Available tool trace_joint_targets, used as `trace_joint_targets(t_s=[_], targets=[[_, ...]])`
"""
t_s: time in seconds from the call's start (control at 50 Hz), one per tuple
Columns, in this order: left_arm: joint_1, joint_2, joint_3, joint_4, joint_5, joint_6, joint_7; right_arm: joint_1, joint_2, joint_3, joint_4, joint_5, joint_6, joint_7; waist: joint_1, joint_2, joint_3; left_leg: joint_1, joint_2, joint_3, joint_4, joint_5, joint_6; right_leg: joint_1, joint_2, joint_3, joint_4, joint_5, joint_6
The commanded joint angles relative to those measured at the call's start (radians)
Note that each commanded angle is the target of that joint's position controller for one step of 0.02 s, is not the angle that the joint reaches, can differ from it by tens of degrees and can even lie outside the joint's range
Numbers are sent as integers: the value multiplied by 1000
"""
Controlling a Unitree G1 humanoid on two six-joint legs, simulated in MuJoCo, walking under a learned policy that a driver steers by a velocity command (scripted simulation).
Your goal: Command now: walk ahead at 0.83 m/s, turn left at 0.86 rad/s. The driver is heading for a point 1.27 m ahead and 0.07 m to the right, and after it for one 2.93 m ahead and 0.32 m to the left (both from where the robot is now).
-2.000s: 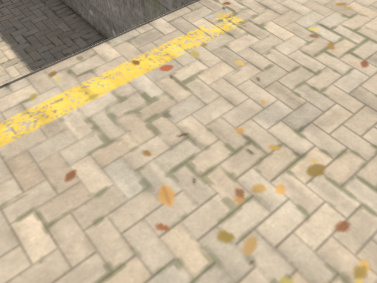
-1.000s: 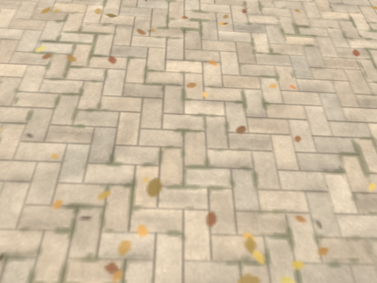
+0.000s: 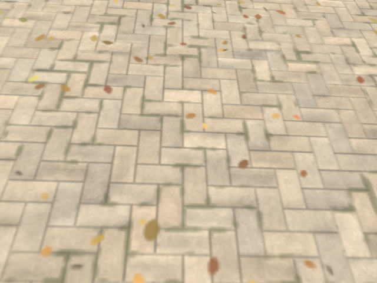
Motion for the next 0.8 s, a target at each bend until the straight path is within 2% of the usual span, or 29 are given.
trace_joint_targets(t_s=[0.02,0.04,0.06,0.08,0.1,0.12,0.14,0.16,0.18,0.2,0.24,0.28,0.36,0.4,0.44,0.48,0.5,0.52,0.54,0.56,0.58,0.6,0.62,0.64,0.68,0.7,0.74,0.76,0.8], targets=[[-101,159,30,-64,-7,-6,-4,66,-81,-17,-39,4,-24,-16,-133,-28,54,212,-131,129,-43,-59,61,-179,-205,24,156,547,-159],[-113,160,27,-75,-14,1,-9,305,-118,-42,41,2,-33,-36,-254,57,-78,521,-206,123,-69,-73,93,-308,-156,-32,514,800,-140],[-152,82,-2,-120,-1,-2,-20,492,-245,-78,96,-1,-33,-62,-324,284,-124,767,-60,-197,-247,-343,145,-641,-65,-20,916,401,-85],[-233,-7,-26,-216,10,-28,-36,418,-338,-86,59,8,-34,-72,-252,438,-126,835,127,-816,-541,-631,228,-1004,101,195,1147,-140,-45],[-346,55,-23,-252,29,-38,-36,365,-299,-77,35,8,-36,-73,-263,243,-49,804,170,-866,-585,-470,216,-1125,58,335,1215,-61,-54],[-307,52,-27,-242,25,-47,-37,362,-277,-72,47,3,-42,-83,-212,170,-12,744,174,-784,-543,-308,211,-1114,20,337,1183,13,-66],[-233,55,-30,-202,26,-48,-32,329,-237,-65,45,2,-50,-88,-149,77,27,619,132,-661,-527,-204,184,-1022,-28,337,1082,81,-70],[-195,51,-32,-185,35,-35,-30,260,-209,-54,32,7,-60,-90,-99,61,42,503,68,-563,-536,-151,159,-925,-50,332,1016,107,-63],[-169,46,-37,-178,40,-16,-33,226,-186,-44,20,10,-72,-91,-72,104,45,421,31,-521,-556,-120,166,-860,-56,329,980,124,-50],[-155,40,-38,-165,37,3,-38,222,-147,-31,24,13,-88,-90,-58,96,50,387,7,-468,-571,-71,163,-835,-59,312,952,147,-46],[-209,14,-47,-170,23,22,-47,261,-110,-19,53,16,-116,-86,-66,78,91,352,-24,-381,-631,72,144,-845,-52,260,848,238,-44],[-322,-6,-57,-202,3,20,-55,335,-108,-18,86,21,-136,-81,-109,66,136,408,-28,-313,-657,326,110,-897,-39,218,723,339,-59],[-458,-57,-83,-227,-29,7,-69,398,-77,1,140,26,-161,-87,-157,84,143,499,-22,-166,-736,675,22,-798,25,132,425,510,-134],[-440,-43,-82,-215,-40,4,-68,382,-96,3,166,14,-170,-99,-125,109,122,581,12,-94,-745,930,-10,-697,80,129,339,542,-184],[-330,4,-68,-170,-48,9,-60,354,-145,-9,173,-9,-163,-121,-55,160,30,703,50,-42,-620,1335,-54,-584,173,120,348,466,-210],[-19,81,-36,-71,-51,21,-44,285,-171,-22,166,-47,-135,-143,97,189,-114,730,76,-9,-246,1607,-86,-332,243,112,398,351,-234],[196,113,-15,-1,-52,24,-32,212,-184,-29,152,-54,-119,-149,204,167,-155,643,62,10,83,1578,-91,-161,219,147,341,309,-264],[354,151,13,41,-49,31,-17,127,-154,-22,132,-49,-122,-146,280,48,-161,388,-52,23,571,1041,-85,41,140,289,336,173,-323],[201,207,27,32,-23,42,-13,244,23,20,67,-5,-148,-111,31,-336,-163,-210,-266,-79,968,-155,-162,317,-126,946,232,86,-536],[84,156,29,-19,-36,38,-22,225,-24,42,38,-13,-171,-112,36,-131,-215,-308,-200,-240,952,-91,-117,281,-178,1196,35,-91,-581],[52,91,19,-19,-40,34,-18,147,-65,43,30,-21,-185,-104,14,28,-102,-291,-133,-268,855,-9,-96,126,-167,1118,-17,-163,-537],[42,31,6,-2,-39,31,-17,110,-68,49,22,-29,-192,-99,-33,152,-2,-228,-90,-243,728,27,-79,-66,-128,1016,-55,-100,-484],[29,25,0,7,-38,18,-10,68,-56,56,2,-48,-179,-97,-69,172,63,-178,-61,-234,659,12,-89,-213,-74,915,-61,2,-449],[12,17,-9,13,-36,6,-5,80,-38,66,-4,-65,-153,-94,-115,161,102,-138,-43,-219,605,2,-104,-328,-21,841,-75,53,-428],[-1,50,-4,6,-41,-20,-13,43,-17,82,-40,-72,-118,-89,-141,115,148,-89,-5,-162,427,-6,-129,-501,43,745,-117,102,-423],[-3,70,4,-3,-42,-27,-13,-23,-17,89,-72,-66,-118,-83,-126,103,170,-56,2,-129,310,54,-143,-565,63,713,-151,151,-423],[15,69,11,3,-49,-28,-10,-143,14,104,-116,-40,-130,-75,-84,85,201,52,-24,-71,61,248,-162,-622,115,630,-114,539,-364],[49,69,15,16,-60,-24,-13,-168,40,111,-123,-32,-133,-76,-52,71,169,115,-61,-42,-39,360,-153,-595,139,592,-64,713,-316],[129,83,26,42,-70,-9,-17,-174,41,107,-120,-20,-134,-84,4,30,77,188,-140,-24,-149,463,-132,-458,161,583,42,900,-238]])
Velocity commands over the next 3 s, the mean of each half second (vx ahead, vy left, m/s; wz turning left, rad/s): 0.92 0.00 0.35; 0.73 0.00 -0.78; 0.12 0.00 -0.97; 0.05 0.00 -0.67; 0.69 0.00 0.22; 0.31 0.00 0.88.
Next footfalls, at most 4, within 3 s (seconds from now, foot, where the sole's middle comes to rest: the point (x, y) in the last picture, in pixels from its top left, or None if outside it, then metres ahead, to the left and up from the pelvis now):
0.04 left None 0.14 0.12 -0.76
0.52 right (156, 247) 0.62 0.15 -0.76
0.90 left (130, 155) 1.04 0.32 -0.76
1.34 right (186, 168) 1.00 0.07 -0.76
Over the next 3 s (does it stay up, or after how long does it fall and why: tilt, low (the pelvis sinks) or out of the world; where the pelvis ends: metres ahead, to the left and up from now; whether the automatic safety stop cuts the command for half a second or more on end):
stays up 1.28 -0.16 0.00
